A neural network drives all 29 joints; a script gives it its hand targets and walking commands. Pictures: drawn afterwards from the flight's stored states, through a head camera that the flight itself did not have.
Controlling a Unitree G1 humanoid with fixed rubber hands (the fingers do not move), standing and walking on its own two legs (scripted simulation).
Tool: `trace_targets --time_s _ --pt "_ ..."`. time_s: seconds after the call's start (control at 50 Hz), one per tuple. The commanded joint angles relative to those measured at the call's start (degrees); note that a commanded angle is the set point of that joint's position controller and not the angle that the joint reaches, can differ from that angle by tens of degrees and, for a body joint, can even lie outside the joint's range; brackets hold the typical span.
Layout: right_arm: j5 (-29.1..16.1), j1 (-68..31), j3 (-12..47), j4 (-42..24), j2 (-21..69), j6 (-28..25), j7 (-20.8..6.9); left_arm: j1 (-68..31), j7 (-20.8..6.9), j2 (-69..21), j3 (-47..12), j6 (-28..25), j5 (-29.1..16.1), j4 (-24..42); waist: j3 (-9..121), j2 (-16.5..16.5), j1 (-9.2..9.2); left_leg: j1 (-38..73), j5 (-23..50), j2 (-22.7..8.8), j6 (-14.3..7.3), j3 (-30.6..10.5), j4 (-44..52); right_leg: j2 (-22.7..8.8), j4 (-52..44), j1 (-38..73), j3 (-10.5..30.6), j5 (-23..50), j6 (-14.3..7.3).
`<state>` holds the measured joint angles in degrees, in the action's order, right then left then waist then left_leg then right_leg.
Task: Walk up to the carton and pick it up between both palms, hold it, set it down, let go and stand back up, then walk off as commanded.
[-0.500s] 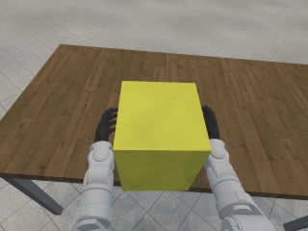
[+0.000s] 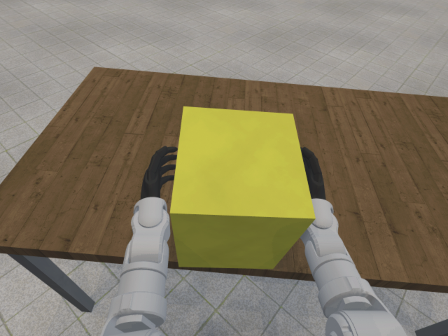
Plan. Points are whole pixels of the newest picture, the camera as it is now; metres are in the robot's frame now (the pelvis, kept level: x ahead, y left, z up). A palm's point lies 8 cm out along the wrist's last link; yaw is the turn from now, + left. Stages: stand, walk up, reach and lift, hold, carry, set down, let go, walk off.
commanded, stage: reach and lift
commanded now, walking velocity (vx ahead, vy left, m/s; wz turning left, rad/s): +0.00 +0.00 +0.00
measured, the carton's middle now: (232, 195) +0.37 -0.01 +0.05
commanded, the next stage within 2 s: none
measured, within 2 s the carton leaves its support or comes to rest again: neither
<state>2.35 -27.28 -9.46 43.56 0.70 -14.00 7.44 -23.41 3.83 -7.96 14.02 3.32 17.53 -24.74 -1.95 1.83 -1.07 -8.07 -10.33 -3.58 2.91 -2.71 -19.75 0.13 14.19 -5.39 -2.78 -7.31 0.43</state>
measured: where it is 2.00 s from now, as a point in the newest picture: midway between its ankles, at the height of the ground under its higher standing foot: outside the picture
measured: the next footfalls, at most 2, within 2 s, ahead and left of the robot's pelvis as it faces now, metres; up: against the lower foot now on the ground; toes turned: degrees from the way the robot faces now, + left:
none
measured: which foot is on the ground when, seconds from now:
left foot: down 0.00-1.00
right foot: down 0.00-1.00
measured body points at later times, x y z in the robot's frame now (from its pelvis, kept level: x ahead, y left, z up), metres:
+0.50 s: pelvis -0.01 +0.00 +0.00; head -0.02 +0.05 +0.45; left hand +0.37 +0.15 +0.11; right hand +0.37 -0.14 +0.12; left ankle +0.00 +0.15 -0.75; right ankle +0.00 -0.12 -0.75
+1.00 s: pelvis +0.00 +0.02 +0.00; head -0.03 +0.05 +0.45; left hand +0.37 +0.15 +0.16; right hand +0.37 -0.14 +0.16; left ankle +0.00 +0.15 -0.75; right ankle +0.00 -0.12 -0.75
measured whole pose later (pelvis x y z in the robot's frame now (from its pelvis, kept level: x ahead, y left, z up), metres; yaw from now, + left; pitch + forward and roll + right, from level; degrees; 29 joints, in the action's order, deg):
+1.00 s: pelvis +0.00 +0.02 +0.00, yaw +0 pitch -9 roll -1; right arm -8.1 -33.5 -3.0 30.2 -2.0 8.3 9.1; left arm -29.2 0.9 -6.8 13.3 35.5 20.7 -2.6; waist -5.7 4.6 -4.7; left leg 0.6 -11.5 -1.8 1.2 -1.5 -20.1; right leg -1.8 14.8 3.2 -2.5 -8.6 2.0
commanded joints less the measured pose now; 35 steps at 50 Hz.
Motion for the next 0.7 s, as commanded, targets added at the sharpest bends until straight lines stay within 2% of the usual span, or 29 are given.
trace_targets --time_s 0.0,0.02,0.04,0.1,0.14,0.18,0.2,0.22,0.24,0.26,0.3,0.32,0.34,0.36,0.38,0.42,0.44,0.46,0.48,0.5,0.56,0.58,0.6,0.62,0.64,0.66,0.68 --pt "4.4 -32.9 23.6 -8.4 29.8 -5.0 -6.0 -30.0 -7.6 -28.8 -22.9 -1.9 -0.2 1.5 21.9 0.6 0.42 5.9 16.3 4.8 -0.8 5.8 1.5 2.2 0.6 10.9 -2.6 16.2 0.9" --pt "4.9 -32.7 22.0 -7.0 28.7 -5.1 -5.9 -29.7 -8.1 -29.1 -22.9 -1.5 0.1 0.6 21.9 0.9 -0.53 6.6 15.4 4.8 -0.8 5.7 2.1 2.2 0.6 10.7 -3.0 15.5 1.1" --pt "4.7 -31.9 22.9 -6.4 29.1 -5.1 -5.8 -28.9 -8.6 -28.5 -21.9 -1.3 0.5 0.0 21.5 1.7 0.43 6.7 14.9 4.8 -1.2 6.0 2.3 2.0 0.6 11.9 -2.6 16.0 1.3" --pt "4.9 -33.6 21.2 -5.8 28.6 -5.0 -5.8 -30.6 -9.0 -28.4 -21.0 0.1 1.2 -0.8 20.5 0.7 -0.07 6.7 12.5 4.9 -1.6 6.1 3.2 1.9 -0.1 10.8 -2.9 12.8 1.4" --pt "4.8 -34.3 21.0 -5.3 28.8 -4.1 -5.7 -31.2 -9.2 -27.5 -20.3 1.0 1.4 -1.6 17.4 1.0 0.3 6.2 10.2 4.9 -2.1 6.5 4.0 1.6 -0.8 10.0 -2.9 9.7 1.5" --pt "4.3 -37.8 20.9 -7.3 28.6 -4.1 -6.0 -33.9 -9.2 -27.9 -21.0 1.8 0.4 0.3 19.0 0.5 0.56 6.4 9.6 4.9 -2.2 6.6 3.9 1.7 -0.8 9.5 -3.1 7.7 1.4" --pt "3.8 -39.0 20.6 -9.0 28.3 -3.7 -6.2 -34.3 -8.8 -28.6 -22.5 2.6 -0.4 2.1 19.7 -0.7 0.3 6.5 9.9 5.0 -2.0 6.4 4.0 1.7 -0.8 8.5 -3.5 7.4 1.3" --pt "3.0 -39.0 21.6 -8.1 28.8 -2.6 -6.1 -33.5 -8.7 -28.5 -22.4 3.5 -0.2 0.6 17.8 -0.2 0.98 6.0 9.1 5.1 -2.3 6.7 3.8 1.6 -1.1 8.5 -3.1 6.0 1.2" --pt "3.2 -39.6 21.6 -10.1 28.8 -2.9 -6.1 -35.5 -8.6 -28.7 -22.9 3.6 -0.9 3.3 21.2 -1.2 0.72 7.0 10.7 4.9 -2.2 6.4 3.5 1.7 -0.8 9.2 -3.3 7.4 1.1" --pt "1.9 -39.2 22.1 -10.1 28.5 -1.3 -5.8 -34.5 -8.5 -28.9 -23.9 5.3 -1.5 2.7 18.9 -1.3 0.01 6.9 10.6 5.1 -1.9 6.3 3.3 1.8 -0.8 8.4 -3.2 7.5 1.0" --pt "1.2 -40.9 22.7 -11.8 28.9 -0.8 -5.5 -35.8 -8.9 -28.8 -24.2 5.9 -1.9 4.7 20.7 -0.6 -0.24 7.2 11.0 5.1 -2.1 6.3 2.7 1.8 -0.8 9.5 -2.8 8.1 1.2" --pt "0.0 -40.7 24.5 -14.9 29.1 -0.1 -5.2 -35.0 -8.7 -29.3 -25.9 7.2 -2.8 6.5 23.8 -1.2 -0.11 8.2 12.6 5.3 -1.9 6.0 2.2 1.8 -0.5 10.3 -2.9 10.5 1.3" --pt "-0.8 -40.7 24.9 -15.8 29.8 -0.3 -5.0 -37.1 -8.5 -30.5 -27.8 6.9 -3.8 10.5 26.7 -2.4 -1.13 9.8 16.0 5.2 -1.2 5.8 1.2 2.1 0.4 11.2 -3.1 13.4 1.3" --pt "-2.5 -40.9 26.5 -18.6 30.4 0.7 -4.8 -35.5 -8.3 -30.6 -28.6 7.9 -4.2 10.8 27.3 -3.0 -0.43 9.8 17.8 5.3 -1.0 5.7 0.4 2.0 0.7 12.0 -2.8 15.1 1.3" --pt "-3.2 -39.3 26.8 -17.9 29.3 2.2 -4.4 -34.1 -8.5 -30.2 -29.5 9.5 -4.4 11.4 25.7 -3.3 -1.46 10.3 18.5 5.7 -0.7 5.4 0.3 2.2 0.5 11.3 -2.7 15.7 1.1" --pt "-3.5 -36.0 26.8 -15.8 27.5 4.9 -3.8 -30.5 -9.3 -28.7 -28.4 12.5 -3.1 9.4 20.2 -2.7 -2.38 10.0 14.7 5.6 -1.0 5.6 1.3 2.0 -0.4 10.7 -2.7 12.1 1.6" --pt "-3.7 -38.8 26.3 -16.9 27.5 5.1 -3.7 -31.4 -9.6 -27.6 -26.7 13.3 -2.7 9.1 19.0 -1.9 -1.53 9.5 12.6 5.8 -1.5 5.8 1.9 1.9 -1.0 10.5 -2.3 9.5 1.6" --pt "-3.1 -37.3 25.7 -14.6 26.1 6.4 -3.8 -30.5 -10.2 -26.6 -25.9 14.6 -2.4 8.0 15.3 -1.5 -1.98 8.6 9.3 5.9 -2.0 5.8 3.0 1.7 -1.4 9.6 -2.7 6.4 1.6" --pt "-3.6 -37.1 25.4 -14.7 26.3 7.2 -4.1 -31.9 -10.5 -27.1 -26.5 15.3 -2.3 10.6 15.0 -2.0 -1.91 8.9 8.6 5.5 -2.0 5.7 3.5 1.8 -1.1 9.1 -2.9 4.7 1.6" --pt "-4.6 -38.2 26.0 -17.2 27.2 8.0 -4.1 -32.7 -10.5 -27.5 -26.7 16.7 -2.8 12.6 15.1 -1.2 -1.91 9.2 10.6 5.5 -2.0 5.6 3.1 2.1 -1.0 10.0 -3.2 5.6 1.4" --pt "-6.6 -41.7 26.9 -23.1 27.7 8.9 -3.9 -33.9 -10.6 -29.6 -29.2 19.1 -4.4 16.1 18.7 -1.7 -3.06 10.7 15.8 5.5 -1.3 5.0 1.4 2.8 0.0 11.3 -3.4 9.1 0.9" --pt "-7.5 -42.3 27.1 -24.6 28.1 9.0 -3.8 -35.6 -10.6 -30.2 -30.3 19.3 -4.9 18.3 20.2 -2.8 -3.73 11.3 16.9 5.5 -0.8 4.9 0.7 2.7 0.6 11.6 -3.6 10.8 0.8" --pt "-8.3 -43.2 28.5 -27.1 28.6 9.4 -3.7 -36.7 -10.0 -30.9 -31.9 19.5 -5.9 21.0 23.4 -2.8 -3.41 11.8 19.4 5.4 -0.8 4.7 -0.1 2.9 1.2 12.0 -3.6 13.2 0.9" --pt "-8.5 -42.9 28.6 -27.0 27.9 10.3 -3.5 -34.1 -9.8 -30.2 -30.7 20.7 -5.3 18.7 21.1 -2.2 -3.06 11.5 19.1 5.4 -1.0 4.5 0.0 2.5 0.8 11.8 -3.2 12.4 0.7" --pt "-8.4 -43.9 28.0 -28.0 26.5 10.5 -3.6 -33.2 -10.1 -30.4 -31.3 21.4 -5.4 18.2 20.6 -3.1 -3.48 11.7 18.6 5.2 -0.7 4.6 -0.1 2.7 1.0 11.1 -3.4 12.2 0.6" --pt "-9.1 -41.4 28.0 -26.0 26.0 12.3 -3.7 -31.6 -10.2 -29.8 -30.3 22.7 -4.7 17.4 17.2 -2.7 -3.53 11.3 17.2 5.1 -1.0 4.3 0.7 2.4 0.4 10.8 -3.2 10.8 0.6" --pt "-8.9 -40.1 28.3 -26.7 26.0 12.7 -3.7 -30.8 -10.5 -29.6 -29.5 23.7 -3.9 18.8 16.8 -2.6 -3.14 11.6 17.2 4.8 -1.0 4.2 1.0 2.2 0.3 11.1 -3.3 10.3 0.4"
